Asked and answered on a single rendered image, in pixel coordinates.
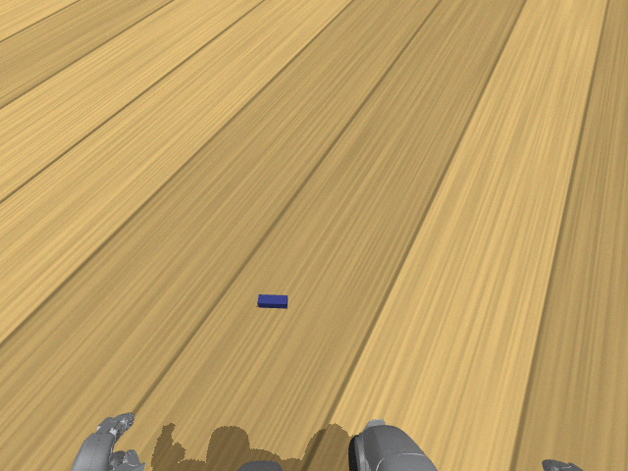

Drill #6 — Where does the left robot hand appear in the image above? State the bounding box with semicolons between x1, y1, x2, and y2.
71;413;145;471

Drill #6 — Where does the small box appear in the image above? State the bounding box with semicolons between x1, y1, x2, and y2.
258;294;288;308

